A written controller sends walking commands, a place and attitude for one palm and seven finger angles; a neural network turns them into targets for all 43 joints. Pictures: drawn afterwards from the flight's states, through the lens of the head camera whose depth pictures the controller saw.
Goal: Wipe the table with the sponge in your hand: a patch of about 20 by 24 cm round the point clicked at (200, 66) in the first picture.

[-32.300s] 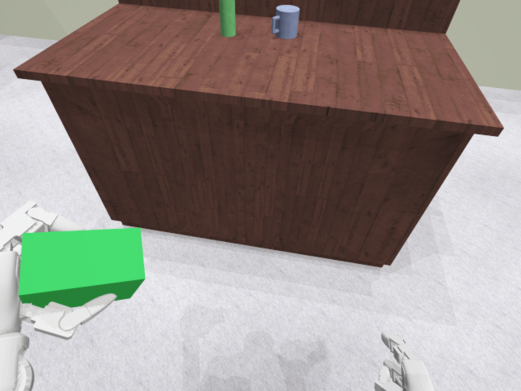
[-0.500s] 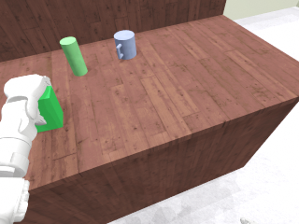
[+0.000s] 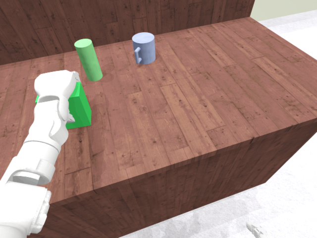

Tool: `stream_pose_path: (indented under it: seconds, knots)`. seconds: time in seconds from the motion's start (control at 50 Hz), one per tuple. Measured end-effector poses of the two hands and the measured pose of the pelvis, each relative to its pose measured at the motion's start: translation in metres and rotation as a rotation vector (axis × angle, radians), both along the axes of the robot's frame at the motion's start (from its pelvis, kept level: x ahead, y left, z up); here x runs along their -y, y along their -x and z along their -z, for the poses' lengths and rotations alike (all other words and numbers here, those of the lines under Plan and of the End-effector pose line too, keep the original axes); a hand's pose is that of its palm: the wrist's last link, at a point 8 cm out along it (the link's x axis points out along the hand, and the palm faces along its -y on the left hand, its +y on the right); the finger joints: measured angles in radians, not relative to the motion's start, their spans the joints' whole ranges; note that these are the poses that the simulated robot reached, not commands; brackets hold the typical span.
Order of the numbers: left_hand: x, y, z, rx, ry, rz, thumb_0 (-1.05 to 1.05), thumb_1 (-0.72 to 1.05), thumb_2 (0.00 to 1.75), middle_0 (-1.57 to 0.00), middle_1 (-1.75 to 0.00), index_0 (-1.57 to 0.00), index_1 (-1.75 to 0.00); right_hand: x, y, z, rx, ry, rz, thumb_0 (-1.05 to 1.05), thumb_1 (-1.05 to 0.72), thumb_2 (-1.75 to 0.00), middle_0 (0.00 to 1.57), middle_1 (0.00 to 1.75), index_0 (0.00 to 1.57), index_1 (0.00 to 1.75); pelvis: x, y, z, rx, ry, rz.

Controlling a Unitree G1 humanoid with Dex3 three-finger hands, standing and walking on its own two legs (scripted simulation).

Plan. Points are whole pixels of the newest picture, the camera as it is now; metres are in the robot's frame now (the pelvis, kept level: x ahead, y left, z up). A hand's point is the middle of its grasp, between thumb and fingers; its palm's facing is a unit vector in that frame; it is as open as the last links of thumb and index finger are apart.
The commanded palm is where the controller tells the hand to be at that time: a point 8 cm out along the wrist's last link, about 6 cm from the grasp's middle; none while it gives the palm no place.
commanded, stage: slide across to the middle lane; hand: left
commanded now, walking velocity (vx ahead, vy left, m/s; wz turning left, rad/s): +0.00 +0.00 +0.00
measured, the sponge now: (69, 111) +0.41 +0.29 +0.09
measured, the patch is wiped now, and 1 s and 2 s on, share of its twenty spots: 0.45 0.65 0.75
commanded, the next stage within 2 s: wipe back along the middle lane in 0.32 s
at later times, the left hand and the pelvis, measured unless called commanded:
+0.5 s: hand (89, 97) +0.43 +0.22 +0.13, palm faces -0.03 -0.01 -1.00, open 10.2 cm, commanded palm +0.40 +0.22 +0.18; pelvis +0.01 -0.02 +0.00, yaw +0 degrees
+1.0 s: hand (89, 110) +0.38 +0.21 +0.12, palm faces +0.01 -0.02 -1.00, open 10.2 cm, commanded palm +0.35 +0.20 +0.16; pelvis +0.00 -0.04 +0.00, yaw -1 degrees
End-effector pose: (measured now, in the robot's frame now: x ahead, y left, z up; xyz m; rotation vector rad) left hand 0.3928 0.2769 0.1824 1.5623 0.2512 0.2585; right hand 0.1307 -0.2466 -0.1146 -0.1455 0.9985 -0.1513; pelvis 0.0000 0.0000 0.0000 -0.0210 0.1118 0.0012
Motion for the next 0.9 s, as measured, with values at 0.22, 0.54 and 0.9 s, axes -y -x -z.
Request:
stream_pose_path:
  seconds: [0.22, 0.54, 0.9]
  knots:
    - [0.032, -0.005, 0.002, 0.001, 0.017, -0.012, -0.01, -0.52, 1.04, -0.71, -1.34, -0.75, -1.33, -0.018, -0.060, -0.015, 0.140, -0.048, -0.089, 0.01, -0.90, -0.90, 0.20, 0.30, 0.20, 0.30, 0.006, -0.008, -0.001, 0.006, -0.007, -0.004]
    - [0.061, -0.015, 0.001, -0.031, 0.024, -0.017, -0.01, -0.52, 1.04, -0.71, -1.34, -0.74, -1.33, 0.013, -0.049, -0.010, 0.098, -0.029, -0.050, 0.01, -0.90, -0.90, 0.20, 0.30, 0.20, 0.30, 0.026, -0.014, -0.001, 0.015, -0.016, 0.002]
    - [0.069, 0.022, 0.003, 0.005, 0.029, -0.041, 0.00, -0.51, 1.04, -0.70, -1.34, -0.74, -1.33, 0.033, -0.048, -0.013, 0.124, -0.029, -0.021, 0.01, -0.91, -0.90, 0.20, 0.30, 0.20, 0.30, 0.036, -0.007, -0.001, 0.046, -0.022, 0.013]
